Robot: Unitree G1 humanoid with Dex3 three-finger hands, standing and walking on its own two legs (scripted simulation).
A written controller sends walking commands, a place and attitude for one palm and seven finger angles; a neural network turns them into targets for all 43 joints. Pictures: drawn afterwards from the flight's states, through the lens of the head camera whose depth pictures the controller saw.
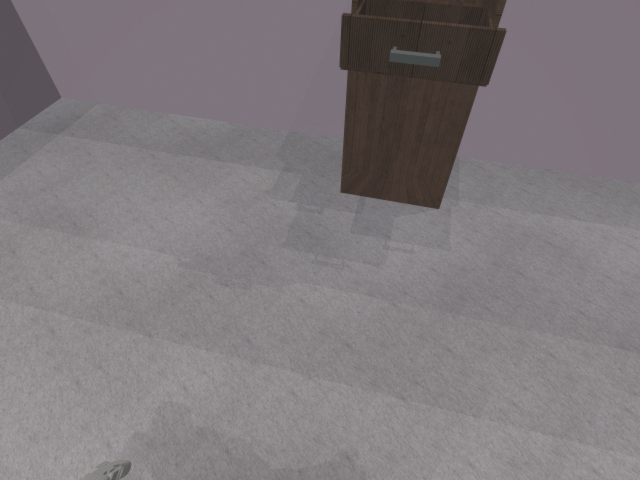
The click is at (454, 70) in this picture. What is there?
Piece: drawer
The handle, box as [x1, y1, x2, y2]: [389, 46, 440, 66]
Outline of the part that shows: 389,61 438,66 440,59 439,51 436,51 435,54 397,50 394,46 391,49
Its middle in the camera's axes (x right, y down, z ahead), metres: +0.25 -0.49 +1.04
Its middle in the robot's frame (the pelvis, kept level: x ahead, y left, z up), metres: +1.13 -0.19 +0.04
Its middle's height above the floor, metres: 0.81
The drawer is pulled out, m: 0.29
